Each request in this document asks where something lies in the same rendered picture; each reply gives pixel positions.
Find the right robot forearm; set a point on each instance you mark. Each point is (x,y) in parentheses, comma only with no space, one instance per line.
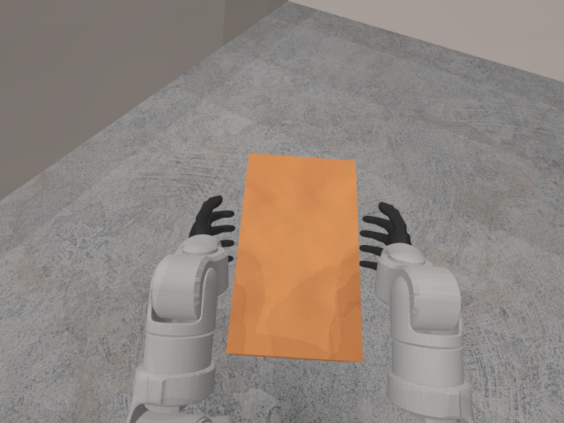
(426,326)

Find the robot right hand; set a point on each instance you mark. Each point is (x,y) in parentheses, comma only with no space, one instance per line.
(395,227)

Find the left robot forearm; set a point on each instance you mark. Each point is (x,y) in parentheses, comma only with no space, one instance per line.
(177,369)

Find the carton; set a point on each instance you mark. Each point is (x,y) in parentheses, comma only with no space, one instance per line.
(297,277)

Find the robot left hand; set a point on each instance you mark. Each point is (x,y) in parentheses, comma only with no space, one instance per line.
(205,217)

